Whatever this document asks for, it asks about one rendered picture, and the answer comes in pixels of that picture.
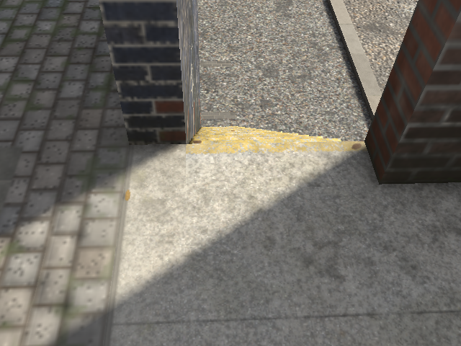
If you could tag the stairs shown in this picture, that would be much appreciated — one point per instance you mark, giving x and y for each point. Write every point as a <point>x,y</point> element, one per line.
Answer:
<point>235,134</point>

